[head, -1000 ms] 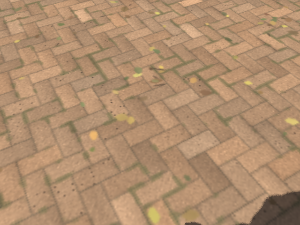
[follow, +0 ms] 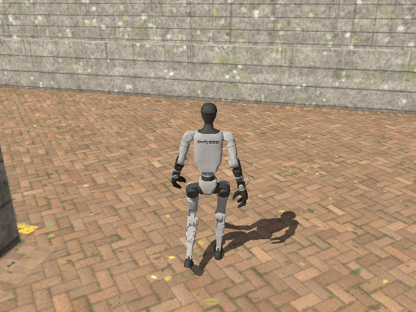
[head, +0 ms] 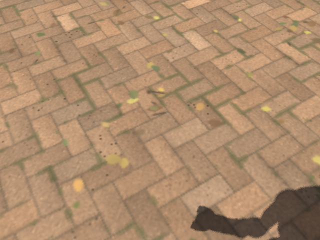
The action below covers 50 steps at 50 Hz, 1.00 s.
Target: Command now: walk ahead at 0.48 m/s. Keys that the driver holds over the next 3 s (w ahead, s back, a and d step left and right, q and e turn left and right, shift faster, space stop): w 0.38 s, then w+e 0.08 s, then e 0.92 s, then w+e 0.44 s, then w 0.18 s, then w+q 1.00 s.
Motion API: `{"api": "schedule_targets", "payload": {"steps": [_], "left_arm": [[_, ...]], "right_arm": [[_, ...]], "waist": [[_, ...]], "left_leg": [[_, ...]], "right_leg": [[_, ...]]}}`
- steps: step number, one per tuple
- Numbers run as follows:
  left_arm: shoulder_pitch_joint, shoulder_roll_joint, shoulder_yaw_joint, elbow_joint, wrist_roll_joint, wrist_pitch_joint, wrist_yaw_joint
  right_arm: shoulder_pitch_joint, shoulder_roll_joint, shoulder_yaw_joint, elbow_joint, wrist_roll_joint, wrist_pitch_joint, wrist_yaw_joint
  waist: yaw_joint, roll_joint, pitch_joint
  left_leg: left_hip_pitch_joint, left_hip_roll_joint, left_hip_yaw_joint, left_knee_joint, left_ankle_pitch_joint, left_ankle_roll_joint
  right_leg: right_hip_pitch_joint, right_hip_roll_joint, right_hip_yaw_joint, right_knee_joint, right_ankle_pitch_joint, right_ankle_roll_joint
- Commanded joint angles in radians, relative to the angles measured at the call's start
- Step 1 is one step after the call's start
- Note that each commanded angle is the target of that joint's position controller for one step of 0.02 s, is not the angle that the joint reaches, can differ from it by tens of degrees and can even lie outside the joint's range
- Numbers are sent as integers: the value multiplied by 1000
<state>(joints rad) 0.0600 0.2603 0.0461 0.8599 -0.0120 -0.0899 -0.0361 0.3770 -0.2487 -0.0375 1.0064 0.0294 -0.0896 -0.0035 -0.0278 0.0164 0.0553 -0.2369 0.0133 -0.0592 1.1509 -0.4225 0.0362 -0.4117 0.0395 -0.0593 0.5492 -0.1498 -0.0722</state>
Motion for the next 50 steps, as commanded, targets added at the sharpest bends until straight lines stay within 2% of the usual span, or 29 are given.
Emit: {"api": "schedule_targets", "payload": {"steps": [1,3,4,8,12,17,20,21,22,23,24,25,26,27,28,30,31,33,36,39,42,44,45,46,47,48,49,50], "left_arm": [[62,89,18,-13,21,-23,-6],[59,80,15,1,21,-28,-10],[77,89,16,13,17,-31,-7],[167,141,26,44,15,-28,24],[248,157,27,65,2,-17,39],[350,163,31,108,-5,10,42],[349,180,39,111,-7,28,45],[328,187,40,105,-7,32,44],[313,169,32,96,-3,36,43],[304,129,12,62,14,32,42],[441,-12,-26,58,9,11,34],[394,105,1,78,-16,-5,38],[310,165,22,51,-37,-10,43],[274,155,24,46,-33,-6,52],[259,140,32,45,-21,7,59],[294,93,36,41,-19,46,60],[299,69,34,31,-18,63,59],[261,55,33,-13,-9,81,59],[203,54,33,-55,-1,85,43],[133,67,39,-99,2,91,23],[92,93,52,-143,4,101,5],[115,102,61,-155,3,103,-3],[167,120,73,-145,6,99,1],[236,204,104,-138,9,94,18],[255,318,126,-154,20,97,41],[261,287,107,-176,35,86,33],[217,247,98,-192,26,75,24],[158,217,92,-198,9,67,29]], "right_arm": [[-29,-117,-33,-85,-3,-26,-12],[9,-73,-30,-78,-11,1,-16],[-5,-68,-30,-86,-14,10,-17],[-171,-90,-37,-151,-31,11,-20],[-317,-60,-23,-191,-24,-5,-4],[-456,-64,-11,-247,-11,-16,27],[-432,-102,-20,-261,-9,-24,40],[-359,-129,-33,-247,-10,-28,39],[-197,-177,-59,-199,-11,-31,32],[4,-257,-82,-160,-29,-31,20],[57,-329,-98,-135,-40,-20,20],[44,-215,-69,-150,-39,-18,18],[-51,-170,-51,-170,-43,-20,13],[-131,-140,-41,-184,-46,-22,13],[-187,-113,-35,-185,-42,-22,15],[-240,-94,-31,-182,-53,-23,13],[-253,-106,-34,-179,-55,-23,9],[-271,-139,-45,-171,-53,-18,-6],[-290,-162,-52,-170,-46,4,-30],[-278,-178,-56,-160,-33,26,-40],[-273,-200,-66,-155,-14,50,-41],[-288,-204,-70,-159,-1,66,-45],[-278,-192,-69,-157,2,71,-46],[-211,-171,-66,-148,-18,73,-41],[-205,-108,-44,-188,-68,66,-30],[-211,-114,-39,-201,-54,61,-18],[-269,-152,-49,-207,-20,62,-12],[-296,-151,-50,-211,-13,64,-18]], "waist": [[27,-67,-64],[-7,-91,-57],[-10,-88,-42],[24,-51,5],[76,-47,13],[119,-47,38],[78,-78,8],[29,-93,-36],[-51,-83,-137],[-123,-8,-305],[-55,264,-442],[-92,174,-438],[-77,135,-287],[-40,71,-222],[-8,47,-158],[47,86,-120],[62,86,-107],[73,84,-82],[60,83,-107],[36,72,-112],[33,73,-96],[55,69,-95],[81,41,-120],[93,-91,-171],[50,-352,-207],[70,-279,-376],[84,-165,-332],[63,-108,-257]], "left_leg": [[-347,124,-36,92,132,27],[-277,143,-30,33,154,17],[-288,149,-21,2,168,7],[-440,160,-11,-225,373,-38],[-401,114,37,-482,551,-47],[-434,81,45,-624,491,-29],[-351,52,53,-670,367,9],[-231,21,74,-692,340,27],[1,6,84,-705,363,59],[335,174,-86,-652,385,125],[682,428,-528,-726,358,282],[636,423,-578,-787,421,270],[500,394,-379,-781,623,224],[368,351,-235,-785,796,198],[252,310,-137,-810,850,175],[99,270,-23,-868,858,159],[59,269,17,-887,879,170],[30,270,81,-919,889,183],[43,249,176,-924,840,172],[102,264,205,-898,784,162],[158,298,198,-822,730,138],[174,297,205,-721,732,103],[153,258,233,-607,744,65],[64,176,270,-405,602,-8],[-266,21,287,-73,-119,-96],[-369,-57,57,125,-328,-102],[-414,-23,-9,166,-267,-85],[-439,4,-18,129,-179,-73]], "right_leg": [[254,-281,402,-379,-114,-154],[158,-250,319,-425,-65,-161],[134,-245,289,-445,-48,-171],[188,-242,234,-480,21,-177],[239,-208,150,-472,80,-137],[421,-265,151,-397,135,-132],[496,-302,176,-303,303,-109],[488,-286,170,-217,463,-96],[429,-231,137,-40,556,-70],[222,-166,96,258,351,-35],[-183,22,58,613,-315,42],[-256,-2,204,737,-450,45],[-295,-42,199,768,-396,45],[-261,-88,170,738,-339,58],[-229,-113,159,678,-299,69],[-117,-134,135,624,-239,81],[-107,-131,119,596,-220,89],[-128,-136,104,487,-149,102],[-77,-135,68,304,18,100],[-60,-125,45,198,68,87],[-63,-113,30,134,-16,55],[-18,-85,0,47,-32,22],[79,-49,-17,-36,45,-6],[245,-86,87,-102,416,-55],[471,-328,437,-73,914,-216],[546,-435,653,-129,737,-368],[499,-393,580,-161,617,-332],[430,-338,493,-169,489,-269]]}}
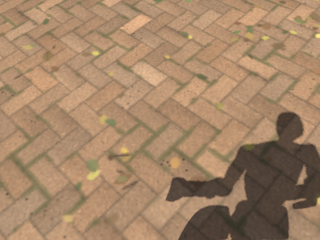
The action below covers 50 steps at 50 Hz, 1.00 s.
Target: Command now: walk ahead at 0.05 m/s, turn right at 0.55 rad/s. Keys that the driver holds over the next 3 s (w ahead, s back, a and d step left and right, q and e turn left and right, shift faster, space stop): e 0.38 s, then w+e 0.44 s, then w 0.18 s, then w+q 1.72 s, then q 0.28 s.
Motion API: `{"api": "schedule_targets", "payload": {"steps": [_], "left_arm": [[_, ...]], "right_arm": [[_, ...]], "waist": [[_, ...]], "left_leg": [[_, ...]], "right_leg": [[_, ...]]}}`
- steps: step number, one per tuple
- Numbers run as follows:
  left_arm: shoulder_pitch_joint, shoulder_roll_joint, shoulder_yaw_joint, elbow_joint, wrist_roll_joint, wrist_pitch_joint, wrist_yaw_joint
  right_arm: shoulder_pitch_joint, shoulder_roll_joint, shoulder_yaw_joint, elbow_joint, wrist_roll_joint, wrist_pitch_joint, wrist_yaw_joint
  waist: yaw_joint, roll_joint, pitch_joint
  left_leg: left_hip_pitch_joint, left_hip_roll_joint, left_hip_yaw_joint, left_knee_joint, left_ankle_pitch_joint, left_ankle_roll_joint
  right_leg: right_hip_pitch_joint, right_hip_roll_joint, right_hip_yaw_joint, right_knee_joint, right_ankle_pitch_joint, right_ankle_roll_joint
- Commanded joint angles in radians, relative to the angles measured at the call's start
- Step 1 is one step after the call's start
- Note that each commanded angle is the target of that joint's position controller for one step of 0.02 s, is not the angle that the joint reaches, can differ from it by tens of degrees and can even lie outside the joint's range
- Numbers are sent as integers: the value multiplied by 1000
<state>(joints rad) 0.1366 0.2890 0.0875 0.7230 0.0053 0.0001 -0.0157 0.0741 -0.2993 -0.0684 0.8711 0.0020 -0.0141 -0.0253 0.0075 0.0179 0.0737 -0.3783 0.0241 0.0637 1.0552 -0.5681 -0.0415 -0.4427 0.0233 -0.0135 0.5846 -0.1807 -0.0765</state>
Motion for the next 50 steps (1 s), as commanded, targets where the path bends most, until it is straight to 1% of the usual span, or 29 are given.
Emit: {"api": "schedule_targets", "payload": {"steps": [1,2,4,8,11,14,16,17,18,19,20,21,22,23,24,26,29,34,39,40,41,42,43,44,45,46,47,48,50], "left_arm": [[41,163,43,-68,-21,-20,16],[10,150,38,-74,-23,-13,26],[3,155,39,-87,-5,-3,38],[17,181,50,-95,-11,5,54],[2,179,49,-105,-9,15,56],[-2,175,47,-112,-9,24,54],[-9,174,46,-117,-14,31,55],[-23,173,44,-122,-21,37,58],[-16,162,40,-124,-26,42,62],[10,115,27,-130,-24,45,62],[1,108,30,-167,-33,35,58],[3,184,49,-160,-15,22,51],[25,210,61,-138,-20,21,43],[56,191,60,-113,-16,27,39],[59,171,55,-110,-9,28,36],[28,129,39,-122,-17,20,23],[-53,99,24,-162,-25,4,16],[-91,65,1,-203,-27,-12,-7],[-74,81,-1,-217,-32,-6,-24],[-40,86,3,-209,-31,-4,-25],[39,101,16,-183,-29,-3,-23],[183,154,48,-136,-34,-1,-14],[361,242,77,-104,-37,1,4],[350,336,75,-132,-34,-19,3],[331,233,45,-131,-27,-45,-9],[294,191,28,-125,-18,-59,-12],[235,156,15,-130,-18,-63,-14],[173,134,6,-139,-14,-63,-13],[124,124,0,-142,-2,-71,-4]], "right_arm": [[-4,-104,-23,-67,1,-5,-8],[-8,-118,-29,-71,-8,2,-17],[12,-99,-27,-69,-7,9,-18],[7,-69,-16,-67,-3,10,-22],[-1,-78,-17,-72,1,10,-16],[10,-89,-21,-75,6,-2,-6],[45,-95,-24,-70,9,-13,4],[87,-96,-28,-58,9,-18,10],[131,-115,-36,-44,6,-19,13],[159,-183,-51,-44,-13,-15,9],[134,-253,-64,-50,-43,-6,6],[79,-204,-52,-89,-57,-13,2],[21,-151,-39,-112,-42,-16,-8],[2,-130,-34,-120,-16,-19,-16],[18,-125,-30,-119,1,-24,-22],[86,-125,-26,-112,-1,-30,-28],[181,-145,-32,-101,-8,-39,-25],[205,-195,-51,-105,0,-50,-6],[206,-220,-67,-104,29,-48,26],[191,-223,-68,-104,36,-43,30],[176,-218,-65,-107,38,-41,31],[206,-170,-48,-99,28,-43,32],[195,-94,-17,-129,-12,-50,34],[175,-37,4,-205,-21,-81,33],[107,-146,-20,-196,25,-103,40],[91,-163,-26,-203,43,-112,46],[103,-155,-24,-182,26,-112,44],[114,-148,-25,-170,5,-109,44],[154,-127,-23,-147,1,-91,52]], "waist": [[12,-54,-231],[-8,-69,-209],[-24,-111,-209],[-8,-124,-220],[2,-155,-200],[7,-178,-185],[-6,-186,-184],[-31,-184,-185],[-47,-165,-184],[-31,-17,-191],[-1,272,-141],[-8,225,-120],[16,164,-106],[24,153,-91],[9,149,-80],[-30,118,-61],[-91,122,-44],[-104,138,-20],[-77,127,-3],[-46,114,-10],[5,94,-45],[66,26,-133],[138,-178,-224],[86,-394,-294],[127,-200,-249],[96,-197,-171],[62,-124,-129],[27,-110,-96],[-17,-125,-87]], "left_leg": [[-292,15,-143,162,35,3],[-243,23,-147,101,81,1],[-172,-5,-133,17,133,-6],[-113,-32,-141,-171,187,-30],[-63,-45,-149,-260,218,-32],[-23,-57,-154,-356,210,-19],[32,-63,-147,-466,231,1],[98,-64,-133,-571,292,17],[188,-28,-138,-675,362,39],[297,159,-296,-746,355,103],[276,339,-556,-828,354,253],[215,394,-608,-855,237,310],[209,335,-510,-852,137,262],[236,271,-433,-854,87,209],[275,258,-397,-856,85,190],[300,237,-315,-880,111,185],[376,246,-259,-904,135,199],[331,271,-137,-920,226,204],[280,302,-58,-870,258,191],[262,303,-33,-824,294,179],[217,281,15,-717,429,158],[136,226,88,-499,587,124],[-103,149,149,-107,369,53],[-453,-16,7,173,-39,12],[-538,35,-108,273,37,29],[-560,72,-100,259,126,60],[-510,112,-100,203,213,67],[-445,135,-108,125,284,62],[-355,134,-95,73,379,45]], "right_leg": [[394,-286,405,-222,411,-216],[319,-258,377,-239,343,-193],[259,-219,354,-259,307,-179],[240,-194,369,-267,190,-169],[195,-175,410,-286,28,-152],[199,-168,471,-283,-24,-136],[206,-157,500,-261,-1,-119],[186,-137,495,-239,3,-97],[138,-99,471,-202,-37,-60],[9,-18,374,-30,-214,-6],[-198,145,144,193,-398,42],[-230,55,183,387,-366,68],[-235,31,179,455,-271,71],[-259,22,154,495,-206,86],[-306,8,141,546,-160,101],[-336,-17,95,572,-108,119],[-377,-51,64,467,-68,141],[-244,-93,11,237,-47,125],[-67,-85,-52,86,-115,54],[1,-67,-75,34,-106,31],[141,-25,-110,-25,-75,7],[378,18,-100,-59,-66,-27],[634,-167,197,-131,-126,-98],[765,-374,750,-312,-315,-264],[712,-399,720,-361,-324,-261],[637,-370,593,-342,-250,-232],[538,-323,478,-333,-159,-200],[445,-279,392,-347,-57,-179],[359,-234,290,-388,132,-164]]}}
Over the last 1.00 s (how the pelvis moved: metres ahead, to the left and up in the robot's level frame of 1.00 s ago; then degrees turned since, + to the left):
0.44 0.01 0.00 -17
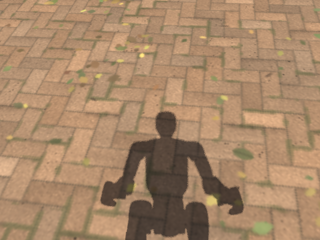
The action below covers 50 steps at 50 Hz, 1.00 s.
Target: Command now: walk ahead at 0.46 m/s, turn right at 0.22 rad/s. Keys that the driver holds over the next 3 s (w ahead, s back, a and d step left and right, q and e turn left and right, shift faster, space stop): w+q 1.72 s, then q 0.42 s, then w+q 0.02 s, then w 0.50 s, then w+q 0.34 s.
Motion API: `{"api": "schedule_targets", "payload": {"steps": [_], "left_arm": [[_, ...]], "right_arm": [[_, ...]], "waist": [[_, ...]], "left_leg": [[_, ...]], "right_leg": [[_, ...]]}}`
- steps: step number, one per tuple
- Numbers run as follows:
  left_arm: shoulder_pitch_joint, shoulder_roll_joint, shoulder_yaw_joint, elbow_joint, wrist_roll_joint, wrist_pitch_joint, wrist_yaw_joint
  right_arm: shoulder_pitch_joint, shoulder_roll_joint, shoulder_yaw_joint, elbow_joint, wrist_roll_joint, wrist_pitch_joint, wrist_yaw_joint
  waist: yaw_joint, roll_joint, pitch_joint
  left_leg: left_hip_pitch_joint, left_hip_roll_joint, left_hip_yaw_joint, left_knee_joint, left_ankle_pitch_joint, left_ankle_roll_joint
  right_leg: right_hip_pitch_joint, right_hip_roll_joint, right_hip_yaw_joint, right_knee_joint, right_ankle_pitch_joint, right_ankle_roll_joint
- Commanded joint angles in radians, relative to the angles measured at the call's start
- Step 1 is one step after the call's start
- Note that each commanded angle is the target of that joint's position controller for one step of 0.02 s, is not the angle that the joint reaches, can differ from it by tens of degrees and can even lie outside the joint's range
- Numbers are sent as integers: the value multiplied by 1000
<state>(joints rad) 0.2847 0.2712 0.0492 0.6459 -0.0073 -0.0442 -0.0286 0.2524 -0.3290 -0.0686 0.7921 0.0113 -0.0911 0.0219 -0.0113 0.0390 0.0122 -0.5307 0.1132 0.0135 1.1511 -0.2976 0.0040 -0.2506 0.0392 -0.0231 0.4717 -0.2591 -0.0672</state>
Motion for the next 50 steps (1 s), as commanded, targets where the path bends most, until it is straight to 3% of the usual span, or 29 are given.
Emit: {"api": "schedule_targets", "payload": {"steps": [1,4,8,11,13,16,17,18,19,20,21,22,23,24,25,28,31,33,37,39,40,41,42,43,44,45,46,48,50], "left_arm": [[-26,145,38,-56,11,-32,14],[8,146,37,-16,9,-42,26],[55,158,37,31,14,-48,39],[96,165,42,71,8,-45,43],[103,170,45,85,5,-34,48],[86,204,54,82,10,-11,68],[78,218,56,76,14,0,75],[55,224,55,68,11,6,79],[68,192,39,45,29,-5,81],[193,49,-5,24,34,-31,56],[96,155,11,10,2,-73,32],[-15,177,16,-34,-39,-92,21],[-61,159,7,-52,-26,-104,22],[-73,162,14,-51,4,-101,29],[-49,161,17,-48,14,-91,30],[-8,130,8,-40,29,-61,37],[-114,81,-14,-66,33,-56,40],[-195,77,-16,-78,22,-62,35],[-250,121,5,-93,-1,-77,23],[-201,146,25,-82,-7,-86,19],[-134,160,37,-66,-5,-90,22],[-25,199,53,-58,10,-95,30],[86,281,73,-46,33,-88,37],[147,277,80,-7,16,-75,24],[99,195,60,-28,10,-71,25],[57,161,48,-29,12,-63,29],[17,137,38,-28,19,-59,29],[-20,108,29,-14,24,-60,34],[-19,109,33,8,16,-67,33]], "right_arm": [[-13,-85,-20,-57,-8,-4,7],[-73,-53,-7,-68,-5,8,7],[-202,-14,14,-104,14,0,26],[-274,-6,20,-140,19,-4,45],[-299,-7,21,-163,14,-9,60],[-225,-47,2,-168,7,-3,67],[-133,-83,-16,-155,7,3,61],[6,-126,-37,-133,8,6,49],[156,-194,-56,-118,5,19,29],[157,-244,-68,-128,18,14,30],[170,-163,-50,-124,17,20,22],[128,-133,-42,-135,8,21,12],[58,-117,-35,-146,4,18,11],[4,-89,-28,-160,1,14,8],[-26,-85,-24,-177,-10,15,4],[-42,-99,-29,-174,-4,14,-8],[-24,-132,-39,-162,7,23,-24],[18,-134,-41,-150,13,34,-29],[77,-127,-40,-133,20,52,-32],[63,-119,-39,-138,14,55,-32],[59,-92,-32,-142,11,55,-31],[60,-35,-12,-154,4,48,-26],[158,43,12,-177,6,39,-24],[189,-16,9,-195,30,33,-25],[124,-101,-14,-182,33,39,-29],[41,-117,-21,-196,19,46,-30],[8,-105,-22,-206,8,49,-29],[1,-75,-24,-216,15,57,-18],[-3,-40,-18,-218,17,68,-14]], "waist": [[-8,-128,-27],[9,-92,6],[63,-98,66],[89,-79,103],[88,-79,98],[32,-143,-8],[-17,-162,-72],[-98,-144,-145],[-152,-30,-263],[-52,240,-401],[-122,80,-441],[-119,34,-277],[-64,-86,-135],[-27,-102,-84],[8,-68,-49],[44,-24,-22],[7,0,-10],[-39,20,-23],[-57,57,-46],[-15,86,-52],[24,89,-71],[79,39,-156],[68,-198,-294],[66,-374,-307],[94,-225,-178],[98,-156,-89],[82,-125,-40],[48,-167,4],[39,-170,10]], "left_leg": [[-200,40,-36,-44,148,-12],[-232,26,-33,-195,285,-33],[-158,-27,-2,-458,474,-6],[-182,-59,-9,-568,475,25],[-192,-82,7,-611,417,49],[-68,-167,83,-592,254,102],[37,-202,101,-581,200,125],[260,-218,88,-632,249,160],[595,-58,-150,-612,284,227],[987,220,-752,-683,129,477],[992,201,-840,-814,-39,436],[865,171,-685,-840,-64,374],[663,131,-586,-872,27,341],[537,94,-513,-884,142,327],[429,63,-467,-908,228,329],[265,25,-362,-936,381,332],[162,-48,-261,-921,343,279],[161,-70,-258,-896,265,241],[282,-29,-381,-798,125,204],[316,-12,-437,-725,103,177],[300,-35,-429,-663,103,150],[235,-83,-372,-472,66,112],[-27,-214,-221,-139,-229,40],[-253,-179,-170,79,-314,17],[-305,-128,-189,165,-214,6],[-304,-100,-154,174,-131,-1],[-274,-74,-147,139,-69,-4],[-204,-31,-134,76,-10,-7],[-194,-22,-111,32,14,-15]], "right_leg": [[165,-243,247,-285,300,-172],[173,-223,134,-309,421,-145],[154,-208,24,-366,365,-88],[250,-246,-16,-359,398,-77],[335,-270,-36,-310,517,-70],[440,-275,-70,-104,1060,-38],[449,-266,-81,40,1196,-27],[350,-242,-108,253,1182,-4],[91,-195,-107,564,827,23],[-380,56,4,1007,-254,125],[-489,22,190,1056,-255,89],[-536,-35,189,999,-193,68],[-521,-76,162,880,-140,56],[-467,-106,152,782,-113,60],[-401,-119,146,753,-102,69],[-340,-138,102,598,-76,120],[-268,-112,67,358,133,153],[-211,-70,60,207,288,160],[-174,-39,104,60,272,142],[-104,-37,105,19,201,105],[-6,-46,95,-13,188,75],[180,-156,188,-13,138,17],[506,-391,535,-59,10,-112],[560,-495,875,-154,-291,-191],[464,-444,771,-185,-386,-153],[359,-396,601,-181,-270,-114],[265,-349,479,-194,-130,-100],[158,-292,321,-240,19,-86],[135,-285,233,-275,103,-100]]}}
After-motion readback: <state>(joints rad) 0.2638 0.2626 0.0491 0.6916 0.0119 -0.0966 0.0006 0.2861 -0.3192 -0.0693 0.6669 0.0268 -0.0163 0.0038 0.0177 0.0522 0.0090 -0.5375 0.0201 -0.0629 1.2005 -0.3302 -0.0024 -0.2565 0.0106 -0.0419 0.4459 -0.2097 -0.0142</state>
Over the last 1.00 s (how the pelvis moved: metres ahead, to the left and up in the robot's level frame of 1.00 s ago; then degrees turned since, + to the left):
0.13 -0.10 0.01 -34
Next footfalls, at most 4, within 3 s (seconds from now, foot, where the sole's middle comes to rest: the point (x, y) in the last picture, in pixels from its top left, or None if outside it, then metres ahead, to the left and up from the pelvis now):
0.36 left None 0.39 0.11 -0.78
0.82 right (184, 192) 0.69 -0.04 -0.78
1.34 left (102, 176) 0.78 0.33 -0.78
1.80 right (94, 121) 1.12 0.42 -0.78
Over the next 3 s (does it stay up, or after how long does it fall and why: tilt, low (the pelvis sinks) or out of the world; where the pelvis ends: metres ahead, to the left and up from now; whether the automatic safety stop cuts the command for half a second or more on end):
stays up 1.09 0.75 0.00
